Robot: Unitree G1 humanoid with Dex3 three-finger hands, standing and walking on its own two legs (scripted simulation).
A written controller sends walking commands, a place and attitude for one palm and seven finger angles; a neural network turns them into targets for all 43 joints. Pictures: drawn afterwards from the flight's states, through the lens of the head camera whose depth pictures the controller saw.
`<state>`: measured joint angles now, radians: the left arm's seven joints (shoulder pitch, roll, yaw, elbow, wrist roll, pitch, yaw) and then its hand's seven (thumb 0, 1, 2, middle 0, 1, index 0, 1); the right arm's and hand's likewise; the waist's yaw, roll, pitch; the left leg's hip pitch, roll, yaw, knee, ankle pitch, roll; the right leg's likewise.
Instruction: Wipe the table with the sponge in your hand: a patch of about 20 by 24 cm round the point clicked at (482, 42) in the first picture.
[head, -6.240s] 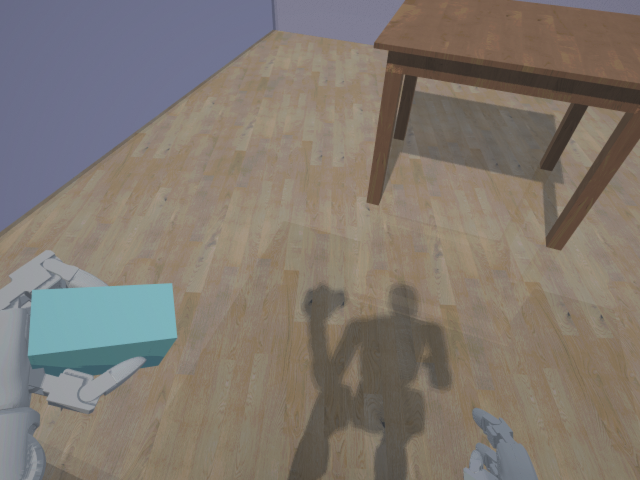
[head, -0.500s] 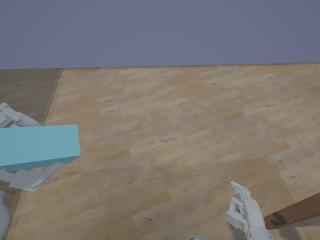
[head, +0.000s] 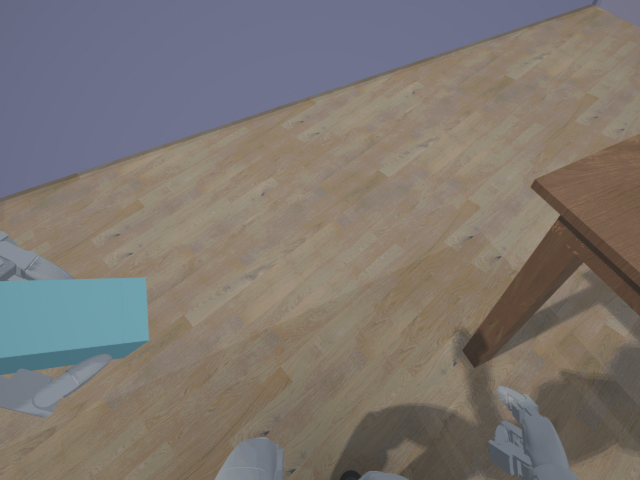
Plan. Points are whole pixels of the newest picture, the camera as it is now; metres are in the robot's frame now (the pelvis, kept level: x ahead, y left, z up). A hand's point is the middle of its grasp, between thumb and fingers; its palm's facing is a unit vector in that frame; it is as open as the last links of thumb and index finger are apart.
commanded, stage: turn to face it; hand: left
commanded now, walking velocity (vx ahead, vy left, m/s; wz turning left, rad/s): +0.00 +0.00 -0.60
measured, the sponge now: (87, 325) +0.23 +0.21 +0.16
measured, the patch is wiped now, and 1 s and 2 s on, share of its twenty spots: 0.00 0.00 0.00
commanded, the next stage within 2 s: none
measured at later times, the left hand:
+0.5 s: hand (99, 367) +0.19 +0.18 +0.17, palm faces +0.20 -0.86 -0.47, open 9.7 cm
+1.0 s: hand (245, 398) +0.17 +0.06 +0.17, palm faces -0.10 -0.88 -0.47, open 9.7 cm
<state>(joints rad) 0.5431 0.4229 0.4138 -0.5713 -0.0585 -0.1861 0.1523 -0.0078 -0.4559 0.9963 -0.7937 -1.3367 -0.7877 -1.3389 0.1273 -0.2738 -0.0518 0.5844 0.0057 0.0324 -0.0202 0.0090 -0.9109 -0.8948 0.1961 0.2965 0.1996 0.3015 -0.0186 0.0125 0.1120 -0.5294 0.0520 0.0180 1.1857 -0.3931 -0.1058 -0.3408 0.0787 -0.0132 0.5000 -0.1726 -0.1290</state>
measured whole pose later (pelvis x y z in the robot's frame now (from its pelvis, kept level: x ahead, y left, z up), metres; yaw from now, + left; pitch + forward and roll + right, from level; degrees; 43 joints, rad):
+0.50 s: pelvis -0.07 +0.00 -0.01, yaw -16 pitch +0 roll +1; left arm 0.45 0.36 0.37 -0.51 -0.02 -0.16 0.13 -0.01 -0.46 1.00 -0.79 -1.34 -0.79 -1.34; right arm 0.21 -0.17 0.01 0.52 0.02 0.01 0.00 0.01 -0.91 -0.89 0.20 0.30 0.20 0.30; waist 0.07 0.03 0.07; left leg -0.17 0.13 0.16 0.53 -0.35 -0.08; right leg -0.52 0.03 -0.05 0.94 -0.40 0.05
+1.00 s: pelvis -0.14 -0.03 -0.01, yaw -33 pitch +1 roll +3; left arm 0.49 0.40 0.40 -0.57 -0.04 -0.18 0.14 -0.01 -0.45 1.00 -0.79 -1.34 -0.78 -1.34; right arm 0.18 -0.27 -0.03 0.53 0.01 0.05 -0.02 0.01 -0.91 -0.90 0.20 0.30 0.20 0.30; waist 0.02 -0.05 0.06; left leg -0.25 0.03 0.09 0.52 -0.28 -0.03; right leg -0.47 0.12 0.10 0.58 -0.17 -0.06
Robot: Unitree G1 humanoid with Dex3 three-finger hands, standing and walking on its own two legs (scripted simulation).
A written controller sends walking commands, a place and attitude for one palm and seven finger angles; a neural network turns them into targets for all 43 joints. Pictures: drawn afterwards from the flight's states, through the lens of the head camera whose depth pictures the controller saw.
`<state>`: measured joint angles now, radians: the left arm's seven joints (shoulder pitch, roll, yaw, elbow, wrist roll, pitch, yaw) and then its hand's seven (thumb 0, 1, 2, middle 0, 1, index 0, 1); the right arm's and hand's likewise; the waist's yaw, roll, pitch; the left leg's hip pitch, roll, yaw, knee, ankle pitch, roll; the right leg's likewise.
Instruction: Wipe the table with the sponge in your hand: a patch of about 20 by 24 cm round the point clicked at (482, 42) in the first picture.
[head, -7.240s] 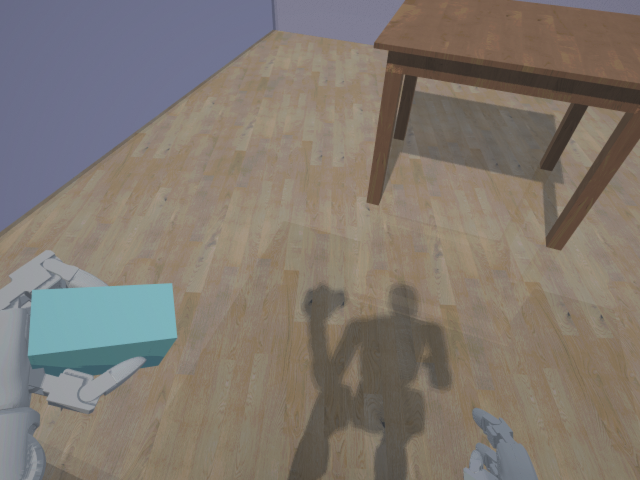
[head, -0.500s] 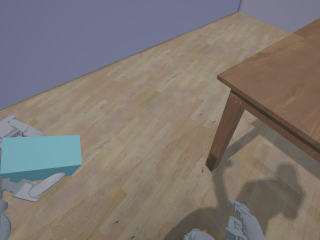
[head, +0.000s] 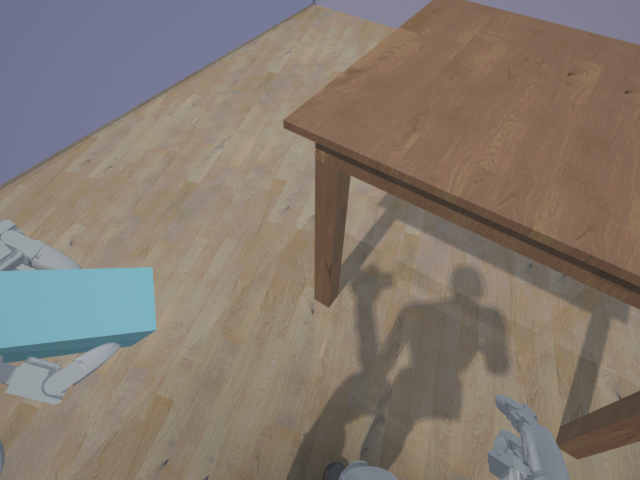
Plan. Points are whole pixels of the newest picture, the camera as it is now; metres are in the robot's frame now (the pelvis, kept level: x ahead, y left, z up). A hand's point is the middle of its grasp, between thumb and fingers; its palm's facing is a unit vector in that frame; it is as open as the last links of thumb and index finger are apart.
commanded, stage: turn to face it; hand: left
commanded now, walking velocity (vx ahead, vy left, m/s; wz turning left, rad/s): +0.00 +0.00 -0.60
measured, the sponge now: (95, 314) +0.23 +0.22 +0.16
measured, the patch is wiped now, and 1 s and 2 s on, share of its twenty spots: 0.00 0.00 0.00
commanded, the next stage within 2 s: take the last steps up to it in 1.58 s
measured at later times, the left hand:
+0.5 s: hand (259, 310) +0.23 +0.07 +0.19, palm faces +0.05 -0.82 -0.57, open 9.7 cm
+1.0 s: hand (360, 367) +0.19 -0.01 +0.17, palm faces -0.10 -0.85 -0.51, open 9.7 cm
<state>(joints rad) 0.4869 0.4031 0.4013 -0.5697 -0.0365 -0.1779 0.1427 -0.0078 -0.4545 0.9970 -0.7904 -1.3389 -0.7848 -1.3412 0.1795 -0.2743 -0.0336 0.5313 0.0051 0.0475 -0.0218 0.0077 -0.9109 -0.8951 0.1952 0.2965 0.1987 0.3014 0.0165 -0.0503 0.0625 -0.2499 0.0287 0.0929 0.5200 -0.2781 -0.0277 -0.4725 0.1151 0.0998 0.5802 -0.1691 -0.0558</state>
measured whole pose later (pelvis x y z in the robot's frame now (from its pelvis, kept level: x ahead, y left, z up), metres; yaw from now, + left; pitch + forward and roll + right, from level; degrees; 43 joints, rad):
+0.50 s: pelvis -0.05 -0.07 +0.01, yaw -18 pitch +1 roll +3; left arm 0.56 0.44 0.41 -0.60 -0.06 -0.20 0.14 -0.01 -0.45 1.00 -0.79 -1.34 -0.78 -1.34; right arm 0.14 -0.25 -0.03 0.56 0.01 0.06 -0.01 0.01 -0.91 -0.89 0.20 0.30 0.20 0.30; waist -0.01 0.00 0.13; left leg -0.44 0.04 0.04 0.98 -0.45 -0.10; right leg -0.37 0.08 0.03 0.51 -0.15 -0.11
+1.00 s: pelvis -0.13 -0.08 -0.01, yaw -35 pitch -1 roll +0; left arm 0.41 0.38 0.36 -0.50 -0.01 -0.16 0.14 -0.01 -0.45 1.00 -0.79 -1.34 -0.78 -1.34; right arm 0.21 -0.17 0.03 0.52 0.02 -0.03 0.01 0.01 -0.91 -0.89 0.20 0.30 0.20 0.30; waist 0.06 0.08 0.13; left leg -0.24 0.23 0.14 0.71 -0.40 -0.11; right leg -0.37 0.03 -0.08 0.68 -0.30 0.00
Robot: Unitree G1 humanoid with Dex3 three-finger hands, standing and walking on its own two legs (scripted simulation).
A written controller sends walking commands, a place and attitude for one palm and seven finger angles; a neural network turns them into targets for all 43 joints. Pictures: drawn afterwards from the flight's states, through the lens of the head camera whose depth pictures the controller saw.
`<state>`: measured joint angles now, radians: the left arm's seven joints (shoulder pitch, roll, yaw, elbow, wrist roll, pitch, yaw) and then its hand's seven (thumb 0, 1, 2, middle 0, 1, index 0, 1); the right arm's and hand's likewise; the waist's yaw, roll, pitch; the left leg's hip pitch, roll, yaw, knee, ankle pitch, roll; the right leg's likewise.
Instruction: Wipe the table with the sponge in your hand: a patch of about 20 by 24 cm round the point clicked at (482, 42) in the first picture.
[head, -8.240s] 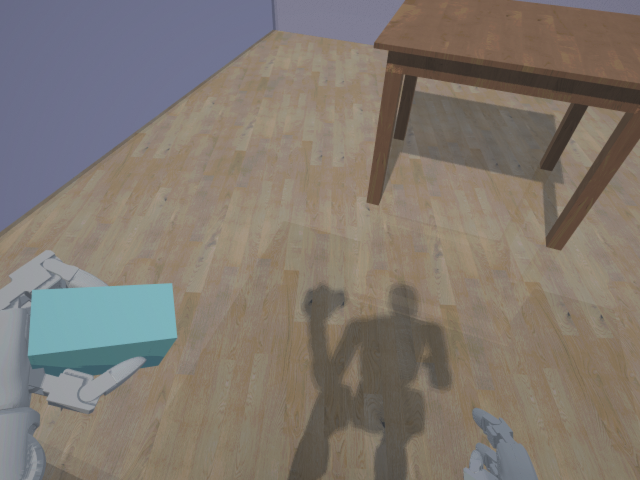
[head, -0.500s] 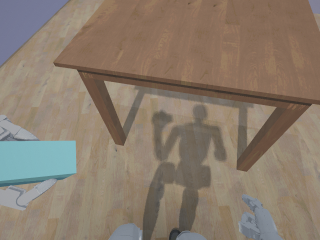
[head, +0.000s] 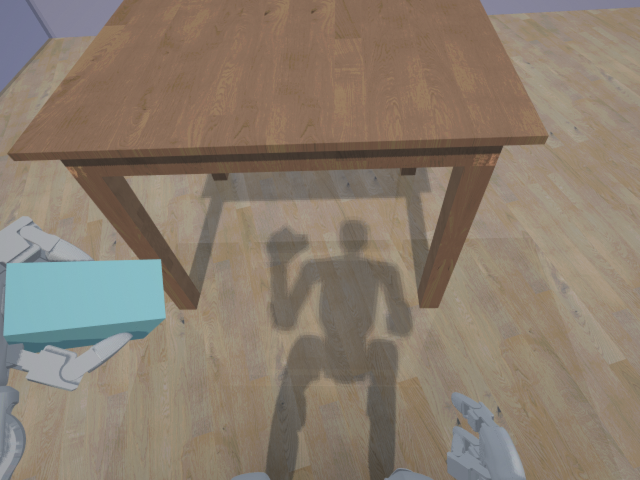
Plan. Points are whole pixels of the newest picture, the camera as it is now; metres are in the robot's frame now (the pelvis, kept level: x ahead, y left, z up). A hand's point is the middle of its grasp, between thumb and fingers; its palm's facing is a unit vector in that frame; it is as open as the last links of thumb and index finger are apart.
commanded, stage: turn to face it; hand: left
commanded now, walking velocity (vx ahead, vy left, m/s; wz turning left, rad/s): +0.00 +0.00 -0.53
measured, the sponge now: (108, 305) +0.23 +0.22 +0.16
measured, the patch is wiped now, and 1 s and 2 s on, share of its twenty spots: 0.00 0.00 0.00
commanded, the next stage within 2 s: take the last steps up to it in 0.58 s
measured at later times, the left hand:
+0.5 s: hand (153, 313) +0.21 +0.16 +0.19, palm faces +0.18 -0.88 -0.45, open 9.7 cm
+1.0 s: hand (199, 335) +0.20 +0.11 +0.20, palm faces +0.08 -0.85 -0.53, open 9.7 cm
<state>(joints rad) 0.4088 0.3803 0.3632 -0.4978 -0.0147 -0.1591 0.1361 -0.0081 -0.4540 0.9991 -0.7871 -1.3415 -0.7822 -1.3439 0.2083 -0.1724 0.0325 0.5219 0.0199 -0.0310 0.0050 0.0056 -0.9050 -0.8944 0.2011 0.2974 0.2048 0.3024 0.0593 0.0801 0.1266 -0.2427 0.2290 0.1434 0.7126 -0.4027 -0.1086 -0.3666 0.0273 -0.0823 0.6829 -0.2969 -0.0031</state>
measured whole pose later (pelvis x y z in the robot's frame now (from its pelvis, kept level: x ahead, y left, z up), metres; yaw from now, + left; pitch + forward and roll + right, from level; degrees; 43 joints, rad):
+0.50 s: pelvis -0.05 -0.02 +0.02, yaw -12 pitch +2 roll +2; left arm 0.49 0.38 0.35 -0.55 -0.02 -0.18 0.14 -0.01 -0.45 1.00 -0.79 -1.34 -0.78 -1.34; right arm 0.18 -0.27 -0.04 0.53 0.00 0.04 -0.03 0.01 -0.91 -0.90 0.20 0.30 0.20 0.30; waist 0.00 -0.03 0.02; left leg -0.21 0.02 0.04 0.46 -0.32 0.00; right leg -0.42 0.14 0.09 0.46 -0.09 -0.07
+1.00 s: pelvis -0.08 -0.05 +0.03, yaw -17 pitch +2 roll +3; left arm 0.55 0.42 0.37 -0.50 -0.01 -0.23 0.15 -0.01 -0.45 1.00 -0.78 -1.34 -0.78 -1.35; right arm 0.23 -0.24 -0.03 0.63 0.00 -0.03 -0.05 0.01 -0.91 -0.89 0.20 0.30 0.20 0.30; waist -0.03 -0.03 0.03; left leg -0.36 0.01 0.09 0.76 -0.41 -0.01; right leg -0.30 0.01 -0.03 0.40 -0.14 -0.08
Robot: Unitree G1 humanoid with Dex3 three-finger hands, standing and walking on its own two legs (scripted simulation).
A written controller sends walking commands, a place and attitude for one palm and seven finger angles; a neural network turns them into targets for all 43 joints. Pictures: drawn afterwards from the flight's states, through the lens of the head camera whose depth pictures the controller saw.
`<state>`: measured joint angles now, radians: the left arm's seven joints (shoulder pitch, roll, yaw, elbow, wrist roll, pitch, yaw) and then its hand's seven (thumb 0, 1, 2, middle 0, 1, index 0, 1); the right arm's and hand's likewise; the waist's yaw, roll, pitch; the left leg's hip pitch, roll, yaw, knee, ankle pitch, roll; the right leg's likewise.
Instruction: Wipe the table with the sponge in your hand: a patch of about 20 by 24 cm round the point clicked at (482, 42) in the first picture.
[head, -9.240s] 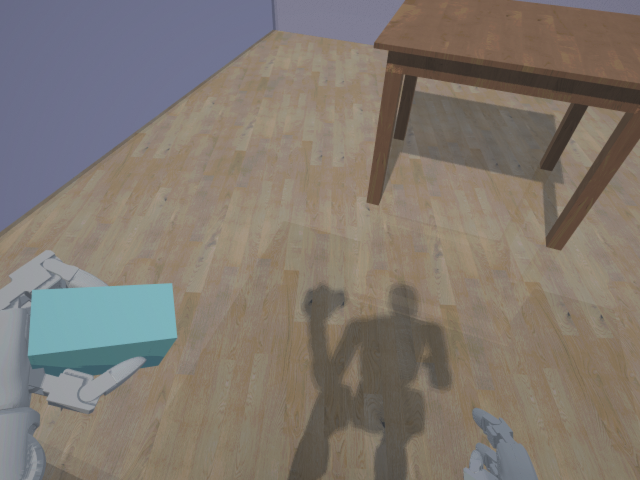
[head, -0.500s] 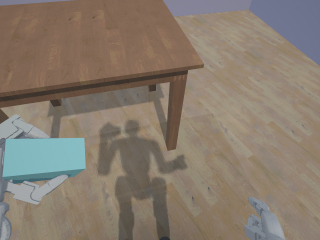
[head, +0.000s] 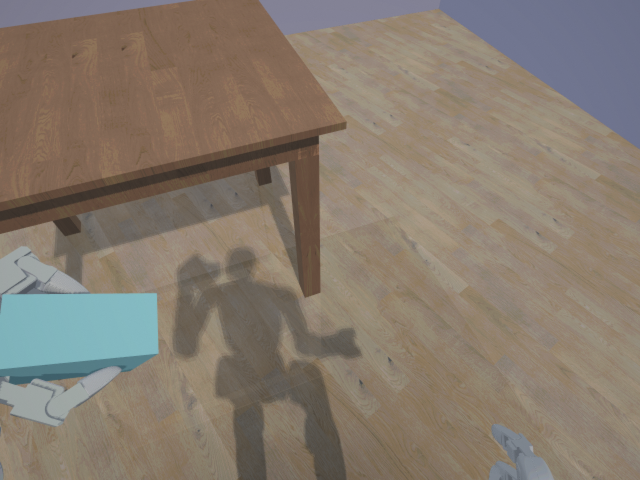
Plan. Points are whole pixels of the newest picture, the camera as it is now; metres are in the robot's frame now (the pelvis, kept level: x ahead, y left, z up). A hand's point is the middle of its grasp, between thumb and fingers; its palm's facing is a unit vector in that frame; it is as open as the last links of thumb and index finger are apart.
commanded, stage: take the last steps up to it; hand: left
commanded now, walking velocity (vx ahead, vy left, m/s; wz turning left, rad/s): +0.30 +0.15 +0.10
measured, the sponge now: (99, 338) +0.22 +0.21 +0.14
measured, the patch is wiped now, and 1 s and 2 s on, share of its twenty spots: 0.00 0.00 0.00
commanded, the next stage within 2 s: come to a stop and stand still in 1.24 s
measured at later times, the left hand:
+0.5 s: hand (30, 293) +0.26 +0.28 +0.15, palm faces +0.42 -0.78 -0.46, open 9.7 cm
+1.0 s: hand (22, 194) +0.39 +0.35 +0.16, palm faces +0.35 -0.78 -0.51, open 9.7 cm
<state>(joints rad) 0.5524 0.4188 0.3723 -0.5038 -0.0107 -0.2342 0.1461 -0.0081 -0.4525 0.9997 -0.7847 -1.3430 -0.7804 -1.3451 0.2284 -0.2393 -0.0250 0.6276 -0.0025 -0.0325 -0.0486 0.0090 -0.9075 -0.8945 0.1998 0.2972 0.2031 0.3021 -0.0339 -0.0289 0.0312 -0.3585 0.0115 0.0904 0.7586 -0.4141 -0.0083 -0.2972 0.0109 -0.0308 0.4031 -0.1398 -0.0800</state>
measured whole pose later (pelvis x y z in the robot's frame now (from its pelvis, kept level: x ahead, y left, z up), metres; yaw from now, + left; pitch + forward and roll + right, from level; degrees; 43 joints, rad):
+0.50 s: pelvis +0.06 +0.04 -0.02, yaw +3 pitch +0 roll +0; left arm 0.43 0.34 0.34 -0.42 -0.01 -0.26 0.12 -0.01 -0.45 1.00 -0.78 -1.34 -0.78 -1.35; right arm 0.18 -0.18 0.01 0.69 0.00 -0.06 -0.02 0.01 -0.91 -0.89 0.20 0.30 0.21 0.30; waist 0.01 0.05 0.07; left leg -0.46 0.03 0.04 1.13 -0.40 -0.01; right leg -0.26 -0.05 -0.15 0.58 -0.32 -0.03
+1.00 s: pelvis +0.17 +0.12 -0.01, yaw +1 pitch +1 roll +0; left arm 0.52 0.41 0.38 -0.56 -0.02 -0.23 0.14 -0.01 -0.45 1.00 -0.78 -1.34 -0.78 -1.35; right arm 0.20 -0.15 0.01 0.61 0.01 -0.12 -0.04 0.01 -0.90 -0.89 0.20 0.30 0.20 0.30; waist 0.00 0.02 0.06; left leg -0.24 0.04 0.19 0.55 -0.33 0.03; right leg -0.36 -0.06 -0.18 0.64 -0.34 0.02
